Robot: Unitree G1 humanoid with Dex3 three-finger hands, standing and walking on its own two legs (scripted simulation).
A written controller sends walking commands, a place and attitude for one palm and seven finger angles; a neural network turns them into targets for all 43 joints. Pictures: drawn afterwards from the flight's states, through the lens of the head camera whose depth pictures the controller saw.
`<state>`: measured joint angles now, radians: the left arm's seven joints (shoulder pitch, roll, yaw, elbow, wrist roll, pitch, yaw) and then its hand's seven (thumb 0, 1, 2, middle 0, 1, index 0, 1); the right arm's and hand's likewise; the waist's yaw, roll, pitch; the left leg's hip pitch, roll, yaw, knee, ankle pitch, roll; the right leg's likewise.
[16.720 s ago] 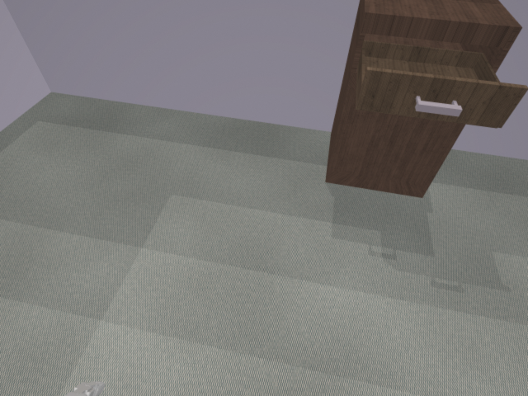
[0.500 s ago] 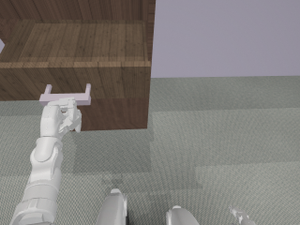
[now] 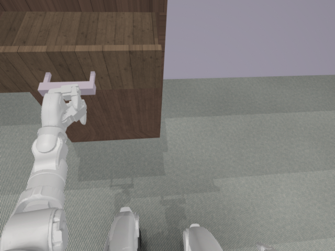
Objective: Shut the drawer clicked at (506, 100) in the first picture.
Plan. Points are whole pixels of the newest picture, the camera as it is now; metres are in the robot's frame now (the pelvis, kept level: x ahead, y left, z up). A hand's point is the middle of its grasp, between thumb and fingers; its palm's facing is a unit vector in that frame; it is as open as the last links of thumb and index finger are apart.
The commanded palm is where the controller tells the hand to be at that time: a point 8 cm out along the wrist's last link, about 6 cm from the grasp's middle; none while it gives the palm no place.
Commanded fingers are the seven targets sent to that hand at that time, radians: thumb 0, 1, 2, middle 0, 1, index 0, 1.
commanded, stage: push the drawer shut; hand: left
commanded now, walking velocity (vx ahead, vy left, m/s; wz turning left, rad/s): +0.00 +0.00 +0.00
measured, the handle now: (69, 82) +0.51 +0.25 +0.05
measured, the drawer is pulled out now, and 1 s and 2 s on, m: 0.15 0.03 0.00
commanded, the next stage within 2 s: pull the fist back off the drawer in 1.64 s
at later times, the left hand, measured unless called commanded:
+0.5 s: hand (83, 88) +0.49 +0.21 +0.05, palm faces +0.07 -1.00 -0.03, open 3.1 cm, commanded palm +0.48 +0.25 +0.05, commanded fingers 0.00 0.90 0.90 -1.40 -1.60 -1.40 -1.60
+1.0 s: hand (86, 70) +0.55 +0.22 +0.05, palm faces +0.07 -1.00 -0.03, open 3.3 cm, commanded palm +0.55 +0.24 +0.05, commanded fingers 0.00 0.90 0.90 -1.40 -1.60 -1.40 -1.60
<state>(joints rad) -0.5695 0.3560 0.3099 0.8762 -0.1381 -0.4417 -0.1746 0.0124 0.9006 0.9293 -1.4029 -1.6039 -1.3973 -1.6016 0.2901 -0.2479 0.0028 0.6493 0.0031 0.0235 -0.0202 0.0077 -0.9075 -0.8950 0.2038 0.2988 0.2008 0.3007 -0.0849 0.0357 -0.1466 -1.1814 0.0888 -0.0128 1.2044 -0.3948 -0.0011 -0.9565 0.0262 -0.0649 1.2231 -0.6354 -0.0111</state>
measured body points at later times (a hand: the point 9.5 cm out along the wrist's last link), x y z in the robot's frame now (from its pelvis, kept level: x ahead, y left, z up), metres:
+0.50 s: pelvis +0.00 +0.00 -0.01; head +0.13 +0.03 +0.42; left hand +0.48 +0.27 +0.05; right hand +0.02 -0.27 -0.13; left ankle +0.09 +0.12 -0.63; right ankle -0.03 -0.12 -0.63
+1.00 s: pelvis +0.00 +0.01 -0.02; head +0.17 +0.04 +0.39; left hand +0.54 +0.27 +0.05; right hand -0.03 -0.25 -0.13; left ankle +0.09 +0.12 -0.63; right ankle -0.03 -0.12 -0.63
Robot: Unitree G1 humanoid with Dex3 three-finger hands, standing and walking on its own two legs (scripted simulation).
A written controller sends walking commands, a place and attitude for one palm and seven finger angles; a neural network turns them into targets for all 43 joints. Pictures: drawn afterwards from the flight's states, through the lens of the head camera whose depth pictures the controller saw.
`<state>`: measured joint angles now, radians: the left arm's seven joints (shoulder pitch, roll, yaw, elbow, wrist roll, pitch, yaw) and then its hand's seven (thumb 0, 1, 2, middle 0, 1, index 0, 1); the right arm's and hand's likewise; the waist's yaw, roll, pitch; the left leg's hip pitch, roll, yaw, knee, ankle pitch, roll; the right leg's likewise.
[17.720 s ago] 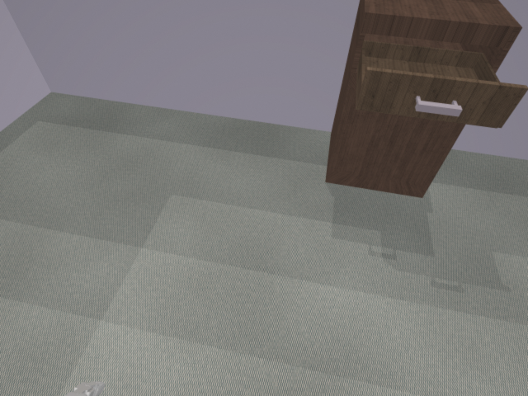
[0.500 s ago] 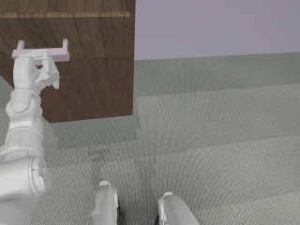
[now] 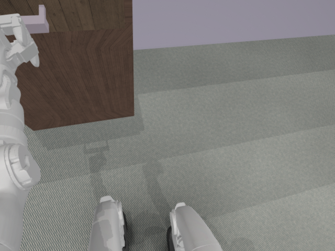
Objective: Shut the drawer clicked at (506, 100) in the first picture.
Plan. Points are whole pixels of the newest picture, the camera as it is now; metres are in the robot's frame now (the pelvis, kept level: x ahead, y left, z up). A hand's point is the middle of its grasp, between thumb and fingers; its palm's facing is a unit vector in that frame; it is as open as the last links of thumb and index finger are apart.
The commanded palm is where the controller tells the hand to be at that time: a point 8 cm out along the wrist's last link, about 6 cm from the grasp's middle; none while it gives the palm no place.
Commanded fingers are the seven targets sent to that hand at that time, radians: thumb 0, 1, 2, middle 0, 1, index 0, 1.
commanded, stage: push the drawer shut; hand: left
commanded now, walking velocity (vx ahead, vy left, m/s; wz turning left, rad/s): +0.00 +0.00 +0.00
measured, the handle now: (13, 17) +0.62 +0.29 +0.07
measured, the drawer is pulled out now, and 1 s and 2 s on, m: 0.03 0.00 0.00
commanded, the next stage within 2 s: pull the fist back off the drawer in 0.64 s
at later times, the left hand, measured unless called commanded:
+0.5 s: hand (27, 33) +0.57 +0.25 +0.07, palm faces +0.13 -0.99 -0.04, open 3.3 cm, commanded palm +0.60 +0.25 +0.08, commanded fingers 0.00 0.90 0.90 -1.40 -1.60 -1.40 -1.60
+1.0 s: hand (22, 32) +0.58 +0.26 +0.07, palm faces +0.10 -0.99 -0.05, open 3.3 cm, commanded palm +0.59 +0.24 +0.08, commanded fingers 0.00 0.90 0.90 -1.40 -1.60 -1.40 -1.60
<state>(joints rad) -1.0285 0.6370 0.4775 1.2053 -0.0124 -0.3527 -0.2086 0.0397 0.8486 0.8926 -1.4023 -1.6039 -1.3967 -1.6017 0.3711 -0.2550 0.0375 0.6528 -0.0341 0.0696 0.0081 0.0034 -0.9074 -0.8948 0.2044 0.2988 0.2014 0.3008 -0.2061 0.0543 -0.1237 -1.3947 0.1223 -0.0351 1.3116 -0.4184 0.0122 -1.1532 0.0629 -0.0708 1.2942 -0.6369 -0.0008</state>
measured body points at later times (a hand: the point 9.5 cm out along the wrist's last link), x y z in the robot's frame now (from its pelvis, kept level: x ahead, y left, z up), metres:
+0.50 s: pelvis -0.01 +0.00 -0.02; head +0.18 +0.05 +0.38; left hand +0.56 +0.30 +0.08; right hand -0.04 -0.26 -0.11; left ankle +0.09 +0.12 -0.60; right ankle -0.01 -0.13 -0.60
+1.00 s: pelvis -0.03 +0.01 -0.03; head +0.17 +0.08 +0.37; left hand +0.57 +0.31 +0.08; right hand -0.07 -0.24 -0.11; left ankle +0.09 +0.12 -0.60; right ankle -0.01 -0.13 -0.60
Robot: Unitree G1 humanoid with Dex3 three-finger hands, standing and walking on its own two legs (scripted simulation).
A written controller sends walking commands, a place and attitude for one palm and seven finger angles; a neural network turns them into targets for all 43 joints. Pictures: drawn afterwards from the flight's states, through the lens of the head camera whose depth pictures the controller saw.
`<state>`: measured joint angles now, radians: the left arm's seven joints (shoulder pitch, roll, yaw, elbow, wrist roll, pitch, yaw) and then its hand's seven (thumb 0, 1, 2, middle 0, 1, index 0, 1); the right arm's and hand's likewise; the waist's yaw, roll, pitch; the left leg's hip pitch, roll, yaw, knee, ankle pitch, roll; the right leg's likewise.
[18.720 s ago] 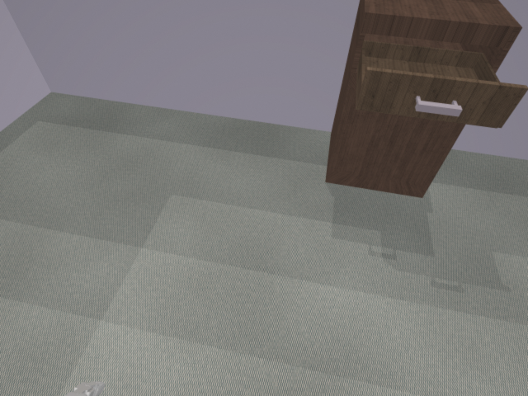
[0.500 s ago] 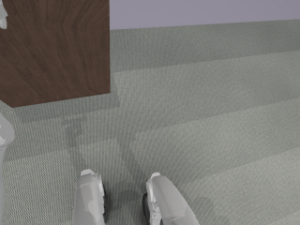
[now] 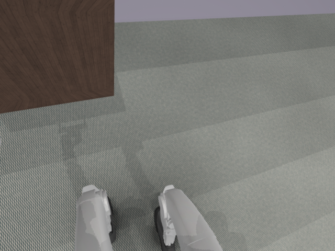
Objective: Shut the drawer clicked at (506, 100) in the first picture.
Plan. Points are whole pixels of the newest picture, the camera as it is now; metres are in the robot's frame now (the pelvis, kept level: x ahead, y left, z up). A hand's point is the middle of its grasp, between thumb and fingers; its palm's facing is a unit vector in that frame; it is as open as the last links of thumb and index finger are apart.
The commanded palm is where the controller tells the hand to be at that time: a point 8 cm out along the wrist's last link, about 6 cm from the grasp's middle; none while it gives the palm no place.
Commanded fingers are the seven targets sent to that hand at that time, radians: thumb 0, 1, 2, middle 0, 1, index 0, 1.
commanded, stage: pull the fist back off the drawer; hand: left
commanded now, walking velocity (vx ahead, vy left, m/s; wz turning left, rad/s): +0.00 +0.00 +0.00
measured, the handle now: out of the picture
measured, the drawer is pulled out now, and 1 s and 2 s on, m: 0.00 0.00 0.00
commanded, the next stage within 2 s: draw the hand back to the body in 0.44 s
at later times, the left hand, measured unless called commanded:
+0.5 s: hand out of the picture +0.59 +0.25 +0.11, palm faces +0.19 -0.98 -0.03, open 3.2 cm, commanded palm +0.57 +0.26 +0.11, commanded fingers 0.00 0.90 0.90 -1.40 -1.60 -1.40 -1.60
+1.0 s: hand out of the picture +0.44 +0.25 +0.19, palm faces +0.17 -0.98 -0.03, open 3.3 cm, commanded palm +0.40 +0.29 +0.20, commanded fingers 0.00 0.90 0.90 -1.40 -1.60 -1.40 -1.60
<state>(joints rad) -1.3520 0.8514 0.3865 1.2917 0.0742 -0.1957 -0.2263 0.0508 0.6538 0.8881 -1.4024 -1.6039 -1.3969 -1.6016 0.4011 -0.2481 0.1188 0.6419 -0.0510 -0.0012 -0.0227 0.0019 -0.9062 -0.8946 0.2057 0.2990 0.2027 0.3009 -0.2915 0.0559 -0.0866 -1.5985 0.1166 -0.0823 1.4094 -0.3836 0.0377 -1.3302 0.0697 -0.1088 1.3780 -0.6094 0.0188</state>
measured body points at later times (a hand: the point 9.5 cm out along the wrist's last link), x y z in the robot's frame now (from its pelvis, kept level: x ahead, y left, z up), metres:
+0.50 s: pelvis +0.03 +0.00 +0.03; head +0.21 +0.05 +0.44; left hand +0.57 +0.30 +0.11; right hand +0.01 -0.26 -0.07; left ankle +0.11 +0.11 -0.57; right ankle +0.02 -0.14 -0.57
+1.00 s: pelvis +0.08 -0.02 +0.11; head +0.14 +0.00 +0.55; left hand +0.43 +0.30 +0.20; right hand +0.21 -0.27 +0.00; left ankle +0.11 +0.11 -0.57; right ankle +0.02 -0.14 -0.57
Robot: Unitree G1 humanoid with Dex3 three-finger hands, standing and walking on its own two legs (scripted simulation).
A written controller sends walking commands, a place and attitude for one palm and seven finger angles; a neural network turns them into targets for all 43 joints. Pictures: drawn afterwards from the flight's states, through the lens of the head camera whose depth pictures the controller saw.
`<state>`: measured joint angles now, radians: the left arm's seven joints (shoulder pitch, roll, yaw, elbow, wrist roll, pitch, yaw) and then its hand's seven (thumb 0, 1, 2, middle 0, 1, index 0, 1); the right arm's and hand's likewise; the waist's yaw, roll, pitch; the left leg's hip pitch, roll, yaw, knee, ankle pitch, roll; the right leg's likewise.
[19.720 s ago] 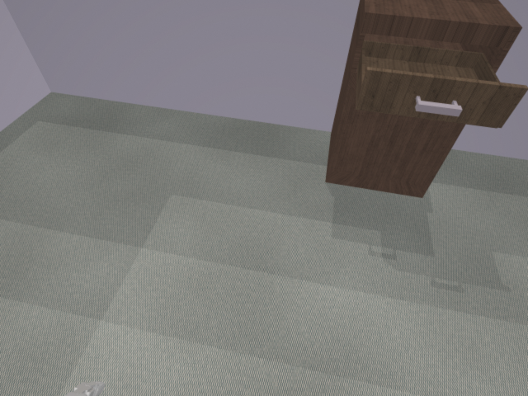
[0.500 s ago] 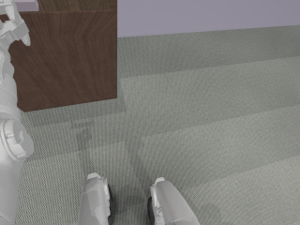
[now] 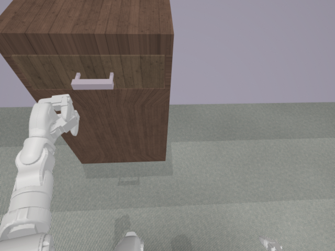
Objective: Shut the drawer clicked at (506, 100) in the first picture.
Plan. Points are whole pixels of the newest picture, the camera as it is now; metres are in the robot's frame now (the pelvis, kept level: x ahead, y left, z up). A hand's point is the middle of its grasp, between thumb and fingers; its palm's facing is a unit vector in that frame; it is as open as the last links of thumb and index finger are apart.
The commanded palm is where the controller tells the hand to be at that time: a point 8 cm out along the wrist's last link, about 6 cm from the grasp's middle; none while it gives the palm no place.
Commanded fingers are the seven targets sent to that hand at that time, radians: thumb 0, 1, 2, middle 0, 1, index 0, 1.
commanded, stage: draw the hand back to the body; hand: left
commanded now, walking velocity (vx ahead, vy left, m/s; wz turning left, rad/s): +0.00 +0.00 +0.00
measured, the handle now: (94, 79) +0.63 +0.25 +0.00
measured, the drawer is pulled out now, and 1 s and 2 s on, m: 0.00 0.00 0.00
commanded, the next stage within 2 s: step back with the hand held close in 0.92 s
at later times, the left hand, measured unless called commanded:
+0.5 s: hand (22, 163) +0.25 +0.24 +0.17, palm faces +0.33 -0.89 -0.31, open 3.2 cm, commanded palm +0.19 +0.28 +0.19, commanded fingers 0.00 0.90 0.90 -1.40 -1.60 -1.40 -1.60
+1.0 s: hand out of the picture +0.18 +0.24 +0.21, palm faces +0.40 -0.83 -0.38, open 3.2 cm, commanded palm +0.13 +0.28 +0.24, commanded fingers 0.00 0.90 0.90 -1.40 -1.60 -1.40 -1.60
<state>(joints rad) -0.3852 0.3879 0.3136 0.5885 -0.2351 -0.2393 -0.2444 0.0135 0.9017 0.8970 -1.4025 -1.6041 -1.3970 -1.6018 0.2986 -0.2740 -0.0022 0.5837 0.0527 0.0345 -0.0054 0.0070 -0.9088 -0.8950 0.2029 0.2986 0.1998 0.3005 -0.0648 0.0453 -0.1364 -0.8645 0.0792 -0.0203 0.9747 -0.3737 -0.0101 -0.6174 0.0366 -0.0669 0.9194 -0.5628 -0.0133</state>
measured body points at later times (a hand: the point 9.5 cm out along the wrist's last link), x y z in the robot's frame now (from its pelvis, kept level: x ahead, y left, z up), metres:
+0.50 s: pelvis +0.00 +0.00 +0.06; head -0.01 -0.02 +0.51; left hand +0.23 +0.28 +0.19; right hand +0.20 -0.21 -0.02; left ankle +0.05 +0.13 -0.68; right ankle -0.07 -0.12 -0.68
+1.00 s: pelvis +0.00 -0.01 +0.06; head -0.01 -0.04 +0.51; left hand +0.16 +0.28 +0.23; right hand +0.21 -0.22 -0.02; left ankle +0.05 +0.13 -0.68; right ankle -0.07 -0.12 -0.68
